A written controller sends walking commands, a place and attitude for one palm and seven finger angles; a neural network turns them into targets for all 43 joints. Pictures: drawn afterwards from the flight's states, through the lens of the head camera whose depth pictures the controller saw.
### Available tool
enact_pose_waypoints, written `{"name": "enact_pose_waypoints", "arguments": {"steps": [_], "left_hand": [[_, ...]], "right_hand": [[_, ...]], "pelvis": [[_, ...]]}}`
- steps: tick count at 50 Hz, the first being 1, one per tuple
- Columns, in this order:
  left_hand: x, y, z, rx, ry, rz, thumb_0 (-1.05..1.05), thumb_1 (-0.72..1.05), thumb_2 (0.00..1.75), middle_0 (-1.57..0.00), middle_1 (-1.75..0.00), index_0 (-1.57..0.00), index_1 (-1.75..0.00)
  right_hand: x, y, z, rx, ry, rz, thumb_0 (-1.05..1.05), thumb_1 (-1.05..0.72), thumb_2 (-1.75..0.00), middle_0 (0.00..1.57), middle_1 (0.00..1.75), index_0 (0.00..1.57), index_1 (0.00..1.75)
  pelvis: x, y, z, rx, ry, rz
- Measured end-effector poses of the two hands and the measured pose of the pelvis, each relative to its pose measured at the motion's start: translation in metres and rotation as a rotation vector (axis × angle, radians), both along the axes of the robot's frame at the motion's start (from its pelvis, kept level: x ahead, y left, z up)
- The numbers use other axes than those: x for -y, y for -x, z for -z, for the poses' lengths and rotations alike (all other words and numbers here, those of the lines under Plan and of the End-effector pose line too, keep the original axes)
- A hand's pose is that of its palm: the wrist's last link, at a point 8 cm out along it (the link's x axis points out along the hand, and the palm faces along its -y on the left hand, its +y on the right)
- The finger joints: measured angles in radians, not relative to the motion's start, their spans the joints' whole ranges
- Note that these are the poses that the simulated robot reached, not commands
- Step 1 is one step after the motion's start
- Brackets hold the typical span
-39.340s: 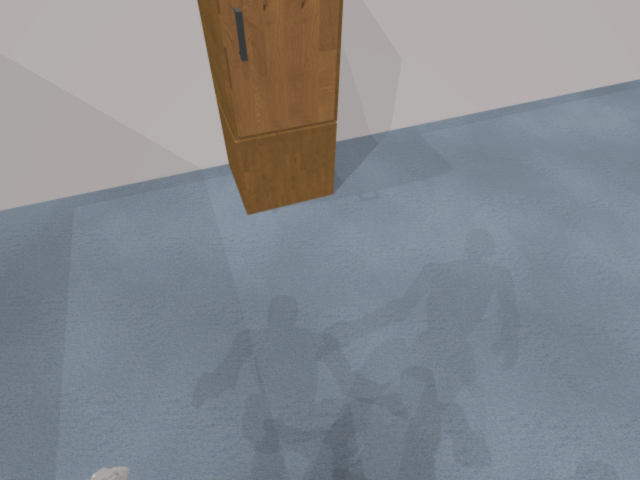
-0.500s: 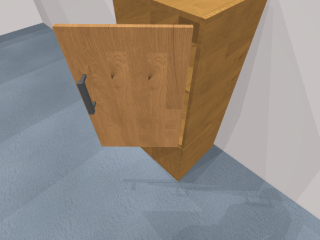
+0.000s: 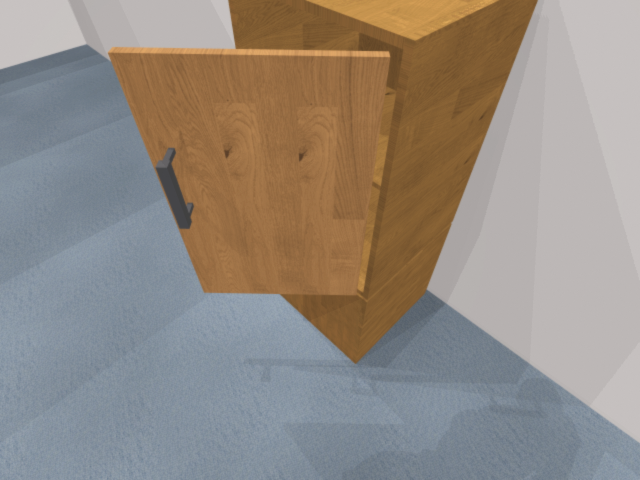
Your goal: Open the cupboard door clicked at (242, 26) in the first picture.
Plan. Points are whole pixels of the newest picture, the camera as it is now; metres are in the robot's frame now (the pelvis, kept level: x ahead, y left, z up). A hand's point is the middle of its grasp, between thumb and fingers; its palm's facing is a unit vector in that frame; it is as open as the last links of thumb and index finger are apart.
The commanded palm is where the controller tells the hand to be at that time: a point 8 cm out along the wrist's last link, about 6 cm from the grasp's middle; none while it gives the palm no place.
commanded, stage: shuffle to correct the standing spot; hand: left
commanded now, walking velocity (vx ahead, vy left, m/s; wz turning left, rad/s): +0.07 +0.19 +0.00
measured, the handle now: (178, 189) +0.55 +0.29 +0.02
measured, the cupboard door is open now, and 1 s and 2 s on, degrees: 44 44 44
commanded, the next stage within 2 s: come to a stop and stand still in 0.24 s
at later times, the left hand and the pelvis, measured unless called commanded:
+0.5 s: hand out of the picture +0.03 +0.22 -0.19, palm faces +0.07 -0.97 -0.22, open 7.3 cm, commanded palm none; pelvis +0.02 +0.04 -0.01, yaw +1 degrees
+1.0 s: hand out of the picture +0.04 +0.21 -0.17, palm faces +0.01 -0.97 -0.24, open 7.3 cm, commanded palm none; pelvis -0.01 +0.03 -0.01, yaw +0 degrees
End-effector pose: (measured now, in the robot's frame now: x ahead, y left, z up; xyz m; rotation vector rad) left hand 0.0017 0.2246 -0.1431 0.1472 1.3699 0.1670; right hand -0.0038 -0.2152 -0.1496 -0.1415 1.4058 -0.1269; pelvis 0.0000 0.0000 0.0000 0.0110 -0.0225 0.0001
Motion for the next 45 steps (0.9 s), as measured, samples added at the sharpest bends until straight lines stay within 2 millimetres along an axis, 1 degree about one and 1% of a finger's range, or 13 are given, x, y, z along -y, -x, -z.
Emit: {"name": "enact_pose_waypoints", "arguments": {"steps": [6, 10, 14, 18, 20, 23, 26, 28, 32, 37, 41, 45], "left_hand": [[-0.002, 0.001, 0.000, 0.006, -0.002, -0.007, 0.00, 0.91, 0.90, -0.20, -0.30, -0.20, -0.29], [-0.006, 0.002, 0.002, 0.010, -0.002, -0.028, 0.00, 0.91, 0.90, -0.20, -0.30, -0.20, -0.29], [-0.016, 0.006, 0.006, 0.002, 0.004, -0.056, 0.00, 0.91, 0.90, -0.20, -0.30, -0.21, -0.29], [-0.031, 0.007, 0.012, -0.027, 0.010, -0.065, 0.00, 0.91, 0.90, -0.20, -0.30, -0.21, -0.29], [-0.038, 0.004, 0.013, -0.038, 0.004, -0.058, 0.00, 0.91, 0.90, -0.20, -0.30, -0.21, -0.29], [-0.044, -0.008, 0.012, -0.031, -0.008, -0.045, 0.00, 0.91, 0.90, -0.20, -0.30, -0.20, -0.29], [-0.045, -0.024, 0.010, 0.006, -0.015, -0.038, 0.00, 0.91, 0.90, -0.20, -0.30, -0.20, -0.29], [-0.044, -0.034, 0.006, 0.027, -0.015, -0.028, 0.00, 0.91, 0.90, -0.20, -0.30, -0.20, -0.29], [-0.043, -0.050, 0.001, 0.060, -0.022, -0.002, 0.00, 0.91, 0.90, -0.20, -0.30, -0.20, -0.29], [-0.039, -0.061, -0.002, 0.095, -0.024, 0.016, 0.00, 0.91, 0.90, -0.20, -0.30, -0.20, -0.29], [-0.034, -0.060, -0.003, 0.120, -0.031, 0.032, 0.00, 0.91, 0.90, -0.20, -0.30, -0.20, -0.29], [-0.032, -0.049, -0.003, 0.135, -0.037, 0.044, 0.00, 0.91, 0.90, -0.20, -0.30, -0.20, -0.29]], "right_hand": [[0.000, 0.001, 0.001, -0.004, 0.001, -0.003, 0.00, -0.91, -0.89, 0.20, 0.30, 0.19, 0.30], [-0.002, 0.003, 0.003, -0.020, 0.003, -0.009, 0.00, -0.91, -0.89, 0.20, 0.30, 0.19, 0.30], [-0.009, 0.003, 0.002, -0.036, 0.016, -0.013, 0.00, -0.91, -0.89, 0.20, 0.30, 0.19, 0.30], [-0.022, 0.001, -0.001, -0.030, 0.027, -0.008, 0.00, -0.91, -0.89, 0.20, 0.30, 0.19, 0.30], [-0.028, 0.002, 0.000, -0.028, 0.028, -0.004, 0.00, -0.91, -0.89, 0.20, 0.30, 0.19, 0.30], [-0.038, 0.003, 0.002, -0.035, 0.017, 0.003, 0.00, -0.91, -0.89, 0.20, 0.30, 0.19, 0.30], [-0.045, 0.001, 0.006, -0.045, -0.001, 0.008, 0.00, -0.91, -0.89, 0.20, 0.30, 0.19, 0.30], [-0.047, -0.004, 0.007, -0.041, -0.008, 0.016, 0.00, -0.91, -0.89, 0.20, 0.30, 0.20, 0.30], [-0.045, -0.018, 0.005, -0.006, -0.003, 0.028, 0.01, -0.91, -0.89, 0.20, 0.30, 0.20, 0.30], [-0.030, -0.027, 0.001, 0.035, 0.025, 0.029, 0.01, -0.92, -0.89, 0.20, 0.30, 0.20, 0.30], [-0.019, -0.033, 0.000, 0.074, 0.031, 0.023, 0.01, -0.92, -0.89, 0.20, 0.30, 0.20, 0.30], [-0.012, -0.038, 0.000, 0.148, 0.034, 0.011, 0.01, -0.92, -0.89, 0.20, 0.30, 0.19, 0.30]], "pelvis": [[-0.002, 0.000, 0.001, 0.000, 0.000, -0.001], [-0.007, -0.001, 0.004, -0.005, 0.007, -0.010], [-0.017, -0.004, 0.006, -0.012, 0.012, -0.016], [-0.030, -0.008, 0.008, -0.017, -0.003, -0.009], [-0.035, -0.011, 0.009, -0.019, -0.008, -0.005], [-0.039, -0.015, 0.010, -0.017, -0.013, -0.006], [-0.039, -0.020, 0.010, -0.006, -0.017, -0.012], [-0.040, -0.023, 0.008, -0.002, -0.007, -0.012], [-0.038, -0.023, 0.004, -0.007, -0.003, -0.005], [-0.035, -0.018, 0.002, -0.005, -0.007, 0.002], [-0.031, -0.010, 0.003, -0.007, 0.002, -0.001], [-0.030, 0.000, 0.007, 0.002, 0.005, -0.002]]}}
